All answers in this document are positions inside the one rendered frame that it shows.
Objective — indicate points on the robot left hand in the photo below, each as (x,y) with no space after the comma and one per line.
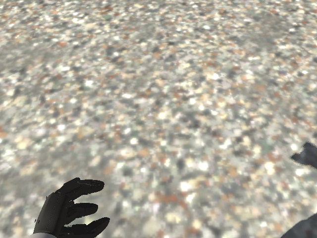
(59,209)

